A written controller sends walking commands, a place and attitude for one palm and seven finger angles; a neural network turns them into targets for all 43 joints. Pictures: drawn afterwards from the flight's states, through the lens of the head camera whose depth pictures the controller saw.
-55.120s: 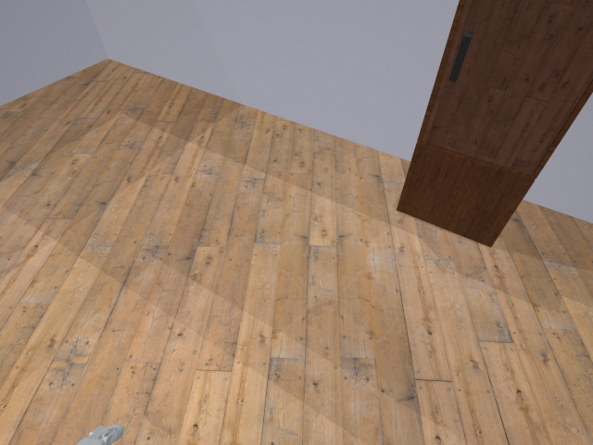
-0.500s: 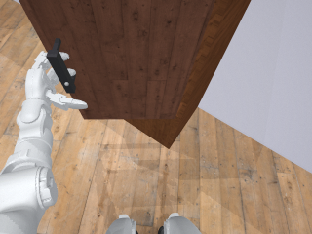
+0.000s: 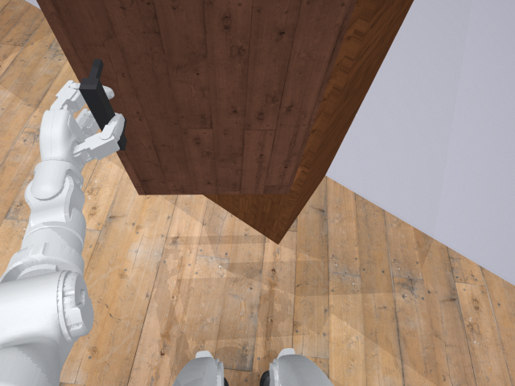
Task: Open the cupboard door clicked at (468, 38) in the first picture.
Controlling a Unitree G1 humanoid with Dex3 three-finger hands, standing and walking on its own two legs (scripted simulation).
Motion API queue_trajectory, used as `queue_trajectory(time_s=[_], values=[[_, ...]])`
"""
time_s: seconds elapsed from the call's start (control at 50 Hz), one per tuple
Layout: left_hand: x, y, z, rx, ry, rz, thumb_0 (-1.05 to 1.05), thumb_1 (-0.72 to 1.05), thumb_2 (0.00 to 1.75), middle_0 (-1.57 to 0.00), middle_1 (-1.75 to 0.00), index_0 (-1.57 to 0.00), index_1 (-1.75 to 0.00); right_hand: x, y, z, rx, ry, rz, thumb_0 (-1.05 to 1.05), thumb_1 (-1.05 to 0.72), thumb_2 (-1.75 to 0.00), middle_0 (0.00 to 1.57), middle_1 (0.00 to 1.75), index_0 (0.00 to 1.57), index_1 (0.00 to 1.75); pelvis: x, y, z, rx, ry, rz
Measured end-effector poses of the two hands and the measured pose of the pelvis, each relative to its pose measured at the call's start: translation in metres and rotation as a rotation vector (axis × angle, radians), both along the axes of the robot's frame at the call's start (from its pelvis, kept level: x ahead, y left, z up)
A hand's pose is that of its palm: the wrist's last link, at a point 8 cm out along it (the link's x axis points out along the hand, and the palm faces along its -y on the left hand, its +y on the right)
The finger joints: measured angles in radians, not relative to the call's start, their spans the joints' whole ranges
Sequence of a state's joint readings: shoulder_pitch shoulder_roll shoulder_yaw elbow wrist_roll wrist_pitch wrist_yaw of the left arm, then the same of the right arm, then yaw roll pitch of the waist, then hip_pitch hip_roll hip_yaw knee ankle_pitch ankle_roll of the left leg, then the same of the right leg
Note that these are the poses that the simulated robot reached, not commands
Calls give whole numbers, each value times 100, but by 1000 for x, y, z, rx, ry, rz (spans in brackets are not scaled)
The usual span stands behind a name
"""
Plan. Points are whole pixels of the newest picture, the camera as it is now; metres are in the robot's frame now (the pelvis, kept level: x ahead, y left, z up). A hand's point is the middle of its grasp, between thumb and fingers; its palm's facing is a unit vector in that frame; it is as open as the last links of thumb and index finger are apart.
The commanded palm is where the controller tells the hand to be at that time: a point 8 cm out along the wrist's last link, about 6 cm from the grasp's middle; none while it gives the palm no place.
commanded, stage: close the thumb around the handle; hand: left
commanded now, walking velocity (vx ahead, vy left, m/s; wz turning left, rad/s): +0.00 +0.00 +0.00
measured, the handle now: (108, 107) +0.54 +0.22 +0.06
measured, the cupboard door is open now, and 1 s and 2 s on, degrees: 37 73 81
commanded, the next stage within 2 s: pull the door open along its arc in 0.12 s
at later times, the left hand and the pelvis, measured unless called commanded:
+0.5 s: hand (114, 147) +0.46 +0.20 +0.07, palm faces +0.05 -1.00 +0.01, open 6.4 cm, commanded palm +0.40 +0.24 +0.07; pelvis +0.00 +0.01 +0.00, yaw -1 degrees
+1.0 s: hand (181, 257) +0.28 +0.09 +0.07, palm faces +0.41 -0.91 +0.05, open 6.6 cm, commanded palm +0.21 +0.14 +0.07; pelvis +0.00 -0.01 +0.01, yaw +2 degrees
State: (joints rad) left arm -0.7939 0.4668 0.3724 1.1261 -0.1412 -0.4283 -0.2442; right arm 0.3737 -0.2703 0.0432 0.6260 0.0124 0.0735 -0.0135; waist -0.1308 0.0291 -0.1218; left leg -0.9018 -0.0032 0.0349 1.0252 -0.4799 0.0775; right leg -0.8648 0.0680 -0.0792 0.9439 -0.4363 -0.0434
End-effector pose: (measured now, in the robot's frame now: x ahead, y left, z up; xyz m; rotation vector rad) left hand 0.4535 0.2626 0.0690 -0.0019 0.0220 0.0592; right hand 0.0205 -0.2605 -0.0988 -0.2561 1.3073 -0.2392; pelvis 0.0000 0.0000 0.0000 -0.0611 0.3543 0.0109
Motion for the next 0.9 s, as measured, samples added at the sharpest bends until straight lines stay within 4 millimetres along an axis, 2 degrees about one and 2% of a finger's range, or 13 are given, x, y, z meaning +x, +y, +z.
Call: queue_trajectory(time_s=[0.34,0.44,0.52,0.58,0.66,0.8,0.9], values=[[-1,-5,-1,-9,-9,4,0,62,80,-30,-133,-32,-133,-5,5,0,7,-3,-7,0,-90,-90,21,30,20,30,-2,3,0,-1,-1,-6],[-11,-8,-2,-11,-18,0,0,64,80,-30,-133,-31,-133,-2,7,2,20,-16,-15,1,-90,-90,21,30,20,30,1,5,2,1,-7,-14],[-27,-12,-2,-15,-23,-10,0,66,79,-29,-133,-29,-133,8,10,5,37,-50,-20,1,-90,-90,21,30,20,30,5,6,6,5,-22,-21],[-45,-18,-2,-24,-29,-18,0,66,79,-29,-133,-28,-132,22,12,8,54,-95,-13,1,-90,-90,21,30,20,30,8,7,9,7,-37,-24],[-80,-31,-3,-47,-41,-24,1,67,78,-29,-132,-27,-131,50,17,14,76,-184,20,1,-91,-90,21,30,20,30,11,8,13,10,-60,-25],[-147,-74,-4,-134,-48,187,1,66,78,-28,-131,-30,-128,115,34,19,124,-358,166,1,-91,-90,20,30,20,30,7,8,13,21,-100,-7],[-183,-105,-2,-124,-35,303,2,65,77,-28,-129,-31,-129,156,50,26,162,-467,262,1,-91,-90,20,30,20,30,1,1,9,32,-125,10]])
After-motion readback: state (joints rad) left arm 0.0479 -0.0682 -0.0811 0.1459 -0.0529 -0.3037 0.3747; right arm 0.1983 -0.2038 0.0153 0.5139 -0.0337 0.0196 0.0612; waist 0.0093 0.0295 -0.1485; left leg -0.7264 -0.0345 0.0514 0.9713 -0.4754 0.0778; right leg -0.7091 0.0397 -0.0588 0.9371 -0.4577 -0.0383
